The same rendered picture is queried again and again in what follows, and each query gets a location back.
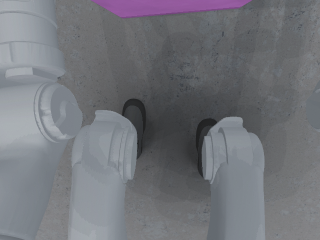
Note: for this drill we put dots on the robot left thigh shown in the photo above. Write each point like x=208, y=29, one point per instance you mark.
x=98, y=183

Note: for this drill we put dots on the left robot upper arm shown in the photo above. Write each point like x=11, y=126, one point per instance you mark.
x=36, y=122

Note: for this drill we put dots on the robot left forearm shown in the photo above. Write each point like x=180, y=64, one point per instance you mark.
x=29, y=48

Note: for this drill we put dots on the right robot upper arm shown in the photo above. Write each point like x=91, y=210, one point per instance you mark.
x=313, y=108

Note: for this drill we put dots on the carton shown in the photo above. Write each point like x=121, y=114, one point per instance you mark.
x=145, y=8

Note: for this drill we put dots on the left robot foot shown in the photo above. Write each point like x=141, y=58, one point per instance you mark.
x=134, y=111

